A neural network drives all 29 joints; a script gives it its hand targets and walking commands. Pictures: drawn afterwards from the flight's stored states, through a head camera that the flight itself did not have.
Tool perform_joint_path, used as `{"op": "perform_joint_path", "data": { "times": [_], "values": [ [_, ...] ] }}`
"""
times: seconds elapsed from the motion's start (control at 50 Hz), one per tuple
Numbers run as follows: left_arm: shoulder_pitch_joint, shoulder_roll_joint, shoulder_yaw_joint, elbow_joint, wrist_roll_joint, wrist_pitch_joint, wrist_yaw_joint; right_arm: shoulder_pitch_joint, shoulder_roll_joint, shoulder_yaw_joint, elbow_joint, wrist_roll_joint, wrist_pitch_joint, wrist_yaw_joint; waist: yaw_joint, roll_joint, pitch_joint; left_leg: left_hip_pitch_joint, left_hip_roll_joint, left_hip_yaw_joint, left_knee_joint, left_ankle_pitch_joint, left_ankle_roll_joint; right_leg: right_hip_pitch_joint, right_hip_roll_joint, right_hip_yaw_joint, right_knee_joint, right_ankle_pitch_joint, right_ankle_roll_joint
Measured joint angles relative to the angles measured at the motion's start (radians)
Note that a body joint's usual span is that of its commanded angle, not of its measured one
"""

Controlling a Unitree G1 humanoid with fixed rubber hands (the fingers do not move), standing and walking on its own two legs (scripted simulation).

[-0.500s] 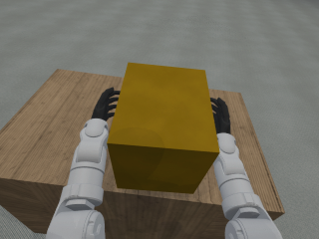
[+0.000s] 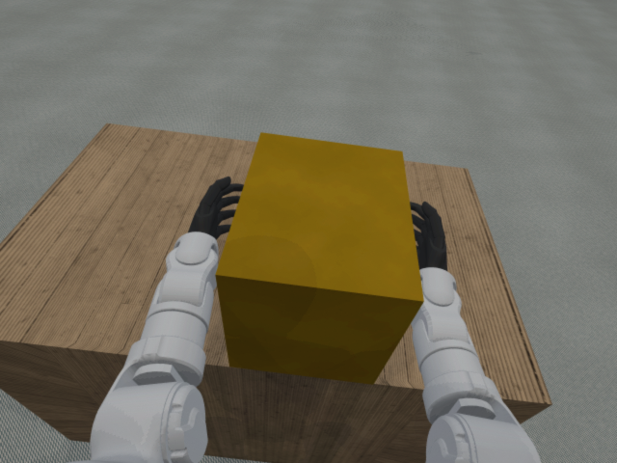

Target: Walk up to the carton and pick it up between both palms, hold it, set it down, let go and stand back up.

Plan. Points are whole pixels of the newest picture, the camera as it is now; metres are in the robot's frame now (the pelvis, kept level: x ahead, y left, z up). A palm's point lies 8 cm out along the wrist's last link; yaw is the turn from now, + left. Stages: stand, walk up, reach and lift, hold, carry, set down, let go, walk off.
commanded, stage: set down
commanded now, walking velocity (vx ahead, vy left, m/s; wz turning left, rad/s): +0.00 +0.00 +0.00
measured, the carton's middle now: (316, 257) +0.40 -0.04 +0.05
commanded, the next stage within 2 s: none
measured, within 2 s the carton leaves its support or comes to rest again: rests again in 1.52 s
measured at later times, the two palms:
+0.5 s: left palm (214, 233) +0.43 +0.11 +0.07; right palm (423, 266) +0.37 -0.19 +0.07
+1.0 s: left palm (216, 245) +0.43 +0.11 +0.04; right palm (417, 272) +0.37 -0.19 +0.04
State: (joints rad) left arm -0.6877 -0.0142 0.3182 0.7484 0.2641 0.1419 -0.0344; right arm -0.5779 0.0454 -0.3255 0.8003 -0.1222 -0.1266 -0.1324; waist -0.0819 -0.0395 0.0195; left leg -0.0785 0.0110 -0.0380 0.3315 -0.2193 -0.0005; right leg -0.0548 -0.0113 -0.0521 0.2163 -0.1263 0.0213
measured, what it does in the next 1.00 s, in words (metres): stands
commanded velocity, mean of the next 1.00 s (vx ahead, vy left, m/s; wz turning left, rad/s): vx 0.00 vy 0.00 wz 0.00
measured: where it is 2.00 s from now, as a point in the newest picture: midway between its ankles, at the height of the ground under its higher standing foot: outside the picture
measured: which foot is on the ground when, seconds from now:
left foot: down 0.00-1.00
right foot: down 0.00-1.00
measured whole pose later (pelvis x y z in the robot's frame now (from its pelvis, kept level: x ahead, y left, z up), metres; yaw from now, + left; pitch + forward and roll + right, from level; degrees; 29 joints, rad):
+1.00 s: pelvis +0.01 +0.00 +0.00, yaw +0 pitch +9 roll -2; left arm -0.76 0.04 0.30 1.10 0.23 -0.16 0.01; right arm -0.60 0.08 -0.48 0.91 -0.28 -0.28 -0.12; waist -0.09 0.00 -0.07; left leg -0.30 0.02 -0.02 0.38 -0.23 0.00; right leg -0.25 -0.01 -0.07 0.21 -0.12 0.02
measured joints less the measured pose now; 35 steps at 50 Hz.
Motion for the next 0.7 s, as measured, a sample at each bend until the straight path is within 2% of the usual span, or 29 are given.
{"op": "perform_joint_path", "data": {
  "times": [0.32, 0.7],
  "values": [
    [-0.063, 0.017, 0.038, 0.126, 0.018, -0.073, -0.010, -0.032, 0.027, -0.095, 0.035, -0.088, -0.030, 0.013, 0.000, 0.008, -0.008, -0.038, 0.001, 0.017, -0.010, 0.003, 0.004, -0.041, -0.002, 0.006, -0.010, 0.006, 0.003],
    [-0.061, 0.037, 0.014, 0.233, 0.001, -0.183, 0.008, -0.014, 0.041, -0.129, 0.073, -0.125, -0.102, 0.006, -0.017, 0.030, -0.050, -0.129, 0.011, 0.023, 0.026, -0.024, 0.003, -0.118, 0.005, -0.005, -0.004, -0.006, 0.002]
  ]
}}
